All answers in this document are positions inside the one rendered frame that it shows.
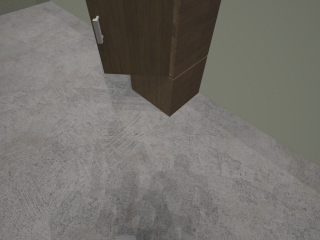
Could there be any cupboard door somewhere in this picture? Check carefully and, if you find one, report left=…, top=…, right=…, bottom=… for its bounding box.
left=85, top=0, right=175, bottom=77

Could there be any handle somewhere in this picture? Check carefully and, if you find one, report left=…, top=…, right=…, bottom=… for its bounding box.
left=92, top=16, right=104, bottom=44

